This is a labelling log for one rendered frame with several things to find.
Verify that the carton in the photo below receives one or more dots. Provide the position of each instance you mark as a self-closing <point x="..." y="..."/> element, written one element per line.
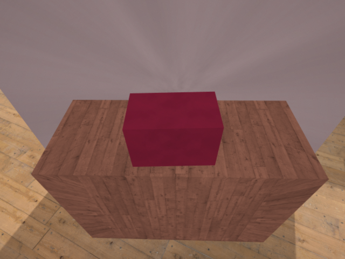
<point x="173" y="129"/>

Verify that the pedestal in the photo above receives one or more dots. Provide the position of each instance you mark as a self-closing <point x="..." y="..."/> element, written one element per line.
<point x="265" y="170"/>

